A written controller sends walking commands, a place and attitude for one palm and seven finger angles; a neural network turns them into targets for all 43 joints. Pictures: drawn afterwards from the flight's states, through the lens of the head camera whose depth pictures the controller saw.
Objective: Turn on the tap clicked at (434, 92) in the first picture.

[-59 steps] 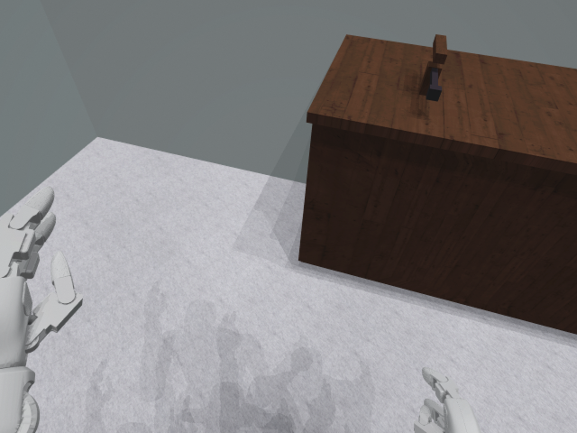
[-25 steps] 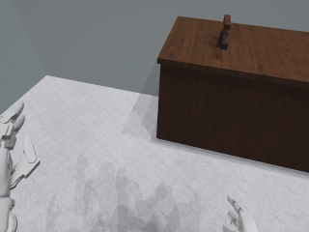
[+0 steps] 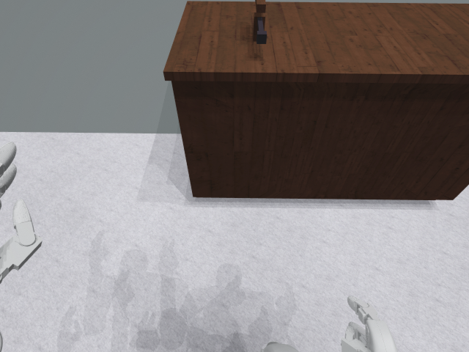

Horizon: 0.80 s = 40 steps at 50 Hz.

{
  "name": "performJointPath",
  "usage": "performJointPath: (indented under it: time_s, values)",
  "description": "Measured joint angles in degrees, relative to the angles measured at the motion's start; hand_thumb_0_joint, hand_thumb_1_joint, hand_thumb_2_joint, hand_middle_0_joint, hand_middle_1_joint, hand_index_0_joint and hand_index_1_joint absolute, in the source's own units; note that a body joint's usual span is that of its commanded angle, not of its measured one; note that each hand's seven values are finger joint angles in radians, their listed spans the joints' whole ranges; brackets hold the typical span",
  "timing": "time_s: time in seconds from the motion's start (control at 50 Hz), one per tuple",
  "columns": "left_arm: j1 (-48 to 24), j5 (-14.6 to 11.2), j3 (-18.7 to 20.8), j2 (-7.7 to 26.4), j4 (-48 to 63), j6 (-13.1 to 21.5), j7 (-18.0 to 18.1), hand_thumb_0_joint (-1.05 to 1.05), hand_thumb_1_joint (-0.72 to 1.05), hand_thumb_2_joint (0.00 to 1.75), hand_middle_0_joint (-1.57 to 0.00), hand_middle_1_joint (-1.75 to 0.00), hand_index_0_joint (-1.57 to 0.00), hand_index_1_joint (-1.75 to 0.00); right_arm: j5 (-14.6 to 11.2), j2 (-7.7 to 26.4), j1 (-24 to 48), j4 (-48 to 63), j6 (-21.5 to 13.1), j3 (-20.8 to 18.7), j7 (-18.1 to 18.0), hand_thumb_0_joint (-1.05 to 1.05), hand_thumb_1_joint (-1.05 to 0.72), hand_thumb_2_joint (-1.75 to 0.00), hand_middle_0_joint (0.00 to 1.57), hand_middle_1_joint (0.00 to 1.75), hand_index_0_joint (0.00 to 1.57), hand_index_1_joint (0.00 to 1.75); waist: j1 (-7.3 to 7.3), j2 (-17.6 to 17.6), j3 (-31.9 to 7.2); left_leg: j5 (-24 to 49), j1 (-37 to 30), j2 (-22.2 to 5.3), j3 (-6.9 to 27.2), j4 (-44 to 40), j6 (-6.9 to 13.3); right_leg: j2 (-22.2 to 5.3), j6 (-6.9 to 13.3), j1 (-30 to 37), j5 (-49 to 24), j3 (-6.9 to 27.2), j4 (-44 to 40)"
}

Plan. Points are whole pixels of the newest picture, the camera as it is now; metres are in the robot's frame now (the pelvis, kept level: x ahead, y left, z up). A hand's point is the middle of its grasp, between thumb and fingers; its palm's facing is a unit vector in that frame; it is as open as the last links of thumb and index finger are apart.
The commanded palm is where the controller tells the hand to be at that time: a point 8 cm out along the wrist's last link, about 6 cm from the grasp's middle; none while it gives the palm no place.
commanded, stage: walk to a spot facing it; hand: left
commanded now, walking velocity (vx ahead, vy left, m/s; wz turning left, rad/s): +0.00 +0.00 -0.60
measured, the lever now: (261, 37) +0.93 +0.00 +0.10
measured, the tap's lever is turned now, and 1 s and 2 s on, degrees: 0 0 0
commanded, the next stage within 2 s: take the last steps up to it in 0.76 s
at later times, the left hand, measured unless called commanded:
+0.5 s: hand (148, 205) +0.25 +0.13 +0.20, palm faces +0.17 -0.86 -0.49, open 7.4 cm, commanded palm +0.21 +0.18 +0.19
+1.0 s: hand (244, 162) +0.35 +0.02 +0.17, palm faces +0.08 -0.89 -0.46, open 7.4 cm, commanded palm +0.29 +0.09 +0.19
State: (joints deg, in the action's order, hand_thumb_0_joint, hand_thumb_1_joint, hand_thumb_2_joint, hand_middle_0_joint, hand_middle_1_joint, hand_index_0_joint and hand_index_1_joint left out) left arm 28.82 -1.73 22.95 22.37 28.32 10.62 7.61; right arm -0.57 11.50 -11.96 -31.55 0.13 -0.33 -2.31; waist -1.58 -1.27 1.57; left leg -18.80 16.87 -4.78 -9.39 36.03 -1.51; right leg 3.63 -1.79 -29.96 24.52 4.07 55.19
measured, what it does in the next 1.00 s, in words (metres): steps to the right, turning right: right foot, then left foot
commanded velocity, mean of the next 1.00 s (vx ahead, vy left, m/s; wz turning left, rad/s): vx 0.23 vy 0.01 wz -0.23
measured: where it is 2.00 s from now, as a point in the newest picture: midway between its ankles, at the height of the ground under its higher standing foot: (297, 338)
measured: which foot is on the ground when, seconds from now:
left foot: down 0.00-0.14, up 0.16-0.58, down 0.60-0.92, up 0.94-1.00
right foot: up 0.00-0.12, down 0.14-0.62, up 0.64-0.90, down 0.92-1.00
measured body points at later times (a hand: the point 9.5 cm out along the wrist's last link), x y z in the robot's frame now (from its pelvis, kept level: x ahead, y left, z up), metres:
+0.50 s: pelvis -0.01 -0.05 +0.02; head -0.01 -0.06 +0.47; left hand +0.23 +0.17 +0.22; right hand +0.05 -0.35 -0.08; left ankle +0.02 +0.09 -0.68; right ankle +0.01 -0.11 -0.72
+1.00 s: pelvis +0.05 -0.12 +0.00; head +0.06 -0.15 +0.44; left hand +0.34 +0.07 +0.20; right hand +0.12 -0.36 -0.12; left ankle +0.03 +0.05 -0.67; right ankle +0.07 -0.21 -0.72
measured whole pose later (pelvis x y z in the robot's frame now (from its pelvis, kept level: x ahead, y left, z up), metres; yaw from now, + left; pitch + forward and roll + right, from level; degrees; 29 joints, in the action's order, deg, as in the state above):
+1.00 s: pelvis +0.05 -0.12 +0.00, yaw -20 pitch -2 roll +0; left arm 20.1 0.2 18.6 20.6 23.5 10.7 7.6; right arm -0.1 10.0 -10.5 -37.8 -2.8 2.2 -2.1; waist 0.1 3.5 4.8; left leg -28.3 19.5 -7.2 -2.4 61.4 -1.0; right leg -0.6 4.4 -20.9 15.5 -9.1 38.3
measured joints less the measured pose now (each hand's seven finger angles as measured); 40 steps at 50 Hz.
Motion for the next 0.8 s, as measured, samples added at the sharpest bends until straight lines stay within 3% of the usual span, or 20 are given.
performJointPath:
  time_s: [0.04, 0.12, 0.16, 0.22, 0.26, 0.3, 0.36, 0.42, 0.56, 0.6, 0.62, 0.66, 0.72, 0.76, 0.8]
  values:
    - [-0.22, -0.06, -0.92, -1.35, -0.94, -0.70, -0.04, 0.02, 0.89, 0.90, -0.21, -0.30, -0.21, -0.31, -0.23, -0.20, -0.77, 0.08, -0.68, 0.35, 0.36, 0.01, -0.91, -0.89, 0.20, 0.30, 0.20, 0.30, -0.68, 1.67, -0.47, -0.41, -1.18, -2.26, -1.22, 0.00, -0.85, -1.73, -0.57, 1.74, 0.77, -3.48, -0.19]
    - [-3.08, 0.43, -3.14, -2.39, -1.59, -1.21, 0.03, 0.02, 0.89, 0.90, -0.21, -0.30, -0.20, -0.31, -0.35, -0.86, -1.58, 1.06, -2.51, 1.68, 1.50, 0.01, -0.90, -0.89, 0.21, 0.30, 0.20, 0.30, -1.11, 3.13, 0.13, -2.10, -1.43, -6.21, -3.18, 3.23, -2.97, -4.09, -0.82, 8.97, -2.59, -7.38, -12.08]
    - [-5.95, 1.03, -4.41, -2.54, -2.11, -1.09, -0.24, 0.02, 0.89, 0.90, -0.21, -0.30, -0.20, -0.31, -0.31, -0.67, -0.99, 1.11, -2.99, 1.93, 1.90, 0.01, -0.90, -0.89, 0.21, 0.30, 0.20, 0.30, -0.24, 4.66, 1.66, -3.25, 0.53, -8.59, -1.51, 7.83, -3.11, -2.29, 2.68, 10.01, -5.09, -8.74, -13.79]
    - [-7.77, 0.74, -5.66, -2.65, -1.51, -0.80, -0.45, 0.02, 0.89, 0.90, -0.21, -0.30, -0.21, -0.31, 0.12, -0.10, 1.16, -0.63, -1.98, 1.83, 1.96, 0.01, -0.90, -0.89, 0.21, 0.30, 0.20, 0.30, 0.89, 3.52, 3.17, -10.52, 6.93, -4.37, 5.06, 22.41, -2.81, -1.43, 6.51, 8.59, -5.12, -7.85, -13.37]
    - [-4.94, 0.19, -4.85, -2.25, 0.06, -0.01, -0.58, 0.02, 0.88, 0.90, -0.21, -0.30, -0.21, -0.31, 0.47, 0.42, 2.07, -0.75, -0.78, 1.60, 2.05, 0.01, -0.90, -0.89, 0.21, 0.30, 0.20, 0.30, 1.51, 2.41, 3.10, -9.16, 10.33, -1.73, 7.01, 29.66, -2.97, -0.62, 6.98, 8.27, -7.30, -5.82, -16.02]
    - [-0.73, -0.19, -3.62, -1.28, 1.61, 0.96, -0.67, 0.02, 0.88, 0.90, -0.21, -0.30, -0.21, -0.31, 0.69, 1.05, 2.09, -0.48, 0.09, 1.14, 2.04, 0.01, -0.90, -0.89, 0.21, 0.30, 0.20, 0.30, 2.53, 1.92, 2.38, -6.30, 12.43, -0.36, 7.87, 31.57, -3.10, 0.35, 7.37, 8.55, -9.70, -4.23, -19.49]
    - [3.27, -0.37, -2.11, 1.13, 2.95, 2.18, -0.67, 0.02, 0.88, 0.90, -0.22, -0.30, -0.21, -0.31, 0.73, 2.07, 0.64, -0.81, 0.39, 0.09, 1.54, 0.01, -0.91, -0.89, 0.21, 0.30, 0.20, 0.30, 3.27, 1.23, 0.71, -4.25, 13.19, 0.51, 7.74, 27.57, -2.95, 1.14, 7.70, 9.53, -12.59, -2.85, -24.29]
    - [4.06, -0.31, -1.04, 2.79, 2.60, 3.06, -0.26, 0.01, 0.88, 0.90, -0.22, -0.30, -0.21, -0.31, 0.60, 3.18, -1.34, -2.02, 0.10, -0.82, 0.67, 0.01, -0.91, -0.89, 0.20, 0.30, 0.20, 0.30, 2.87, 0.50, -1.50, -4.43, 11.93, 1.15, 6.94, 20.56, -2.10, 1.44, 7.86, 10.35, -14.31, -1.82, -27.52]
    - [0.69, 0.30, -2.89, -0.16, -2.86, 1.95, 1.03, 0.01, 0.88, 0.90, -0.21, -0.30, -0.21, -0.31, 0.12, 4.20, -4.40, -4.01, -0.89, -1.08, -1.25, 0.02, -0.91, -0.90, 0.20, 0.30, 0.19, 0.30, 2.39, -0.04, -5.90, -4.18, 2.24, 2.68, 4.20, 1.09, 0.81, 1.61, 7.54, 12.91, -14.27, -1.10, -29.67]
    - [0.13, 0.57, -3.92, -1.41, -3.32, 1.46, 1.16, 0.01, 0.88, 0.90, -0.21, -0.30, -0.21, -0.31, 0.32, 4.19, -4.88, -3.43, -1.47, -0.70, -1.70, 0.02, -0.91, -0.90, 0.20, 0.30, 0.19, 0.30, 2.33, 0.64, -6.49, -3.36, -2.63, 2.44, 4.20, -6.67, 2.10, 2.45, 7.12, 12.87, -12.48, -1.51, -27.26]
    - [-0.28, 0.72, -4.22, -1.81, -3.53, 1.35, 1.18, 0.01, 0.88, 0.90, -0.21, -0.30, -0.21, -0.31, 0.50, 3.74, -4.66, -3.35, -1.71, -0.54, -1.95, 0.02, -0.91, -0.90, 0.20, 0.30, 0.19, 0.30, 2.42, 0.43, -6.39, 0.51, -3.51, 2.47, 4.22, -8.03, 2.21, 2.50, 6.63, 12.37, -9.94, -1.57, -24.60]
    - [-1.05, 1.40, -4.55, -2.36, -4.24, 1.20, 1.32, 0.01, 0.88, 0.90, -0.21, -0.30, -0.21, -0.31, 0.63, 2.16, -3.99, -3.44, -2.11, 0.06, -2.20, 0.02, -0.91, -0.90, 0.20, 0.30, 0.19, 0.30, 1.96, -0.39, -5.94, 2.79, -4.70, 2.44, 3.32, -7.00, 1.76, 1.71, 4.87, 10.08, -3.35, -2.58, -15.54]
    - [-1.66, 2.34, -4.44, -2.19, -5.22, 0.94, 1.03, 0.02, 0.88, 0.90, -0.21, -0.30, -0.21, -0.31, 0.94, -0.52, -3.58, -3.79, -3.28, 1.34, -1.92, 0.01, -0.91, -0.90, 0.20, 0.30, 0.19, 0.30, 1.81, 0.03, -5.93, 1.06, -6.89, 1.40, 2.66, -7.13, 1.20, -0.38, 3.22, 5.55, -1.58, -5.76, -2.01]
    - [-2.31, 2.70, -4.49, -2.08, -4.95, 0.56, 0.91, 0.02, 0.88, 0.90, -0.21, -0.30, -0.21, -0.31, 1.00, -1.92, -3.68, -3.90, -4.17, 2.17, -1.57, 0.01, -0.90, -0.89, 0.20, 0.30, 0.20, 0.30, 1.28, 0.99, -5.55, 0.57, -8.26, 0.33, 2.35, -7.78, 0.57, -2.32, 2.40, 3.96, -2.58, -7.48, 0.65]
    - [-2.96, 2.80, -4.32, -2.01, -4.47, 0.67, 0.89, 0.02, 0.89, 0.90, -0.21, -0.30, -0.21, -0.31, 1.06, -2.98, -3.60, -4.04, -4.74, 2.96, -1.27, 0.01, -0.90, -0.89, 0.21, 0.30, 0.20, 0.30, 0.66, 2.12, -4.72, 0.16, -9.49, -0.92, 1.84, -8.19, -0.41, -4.08, 1.82, 3.96, -2.93, -8.77, -2.43]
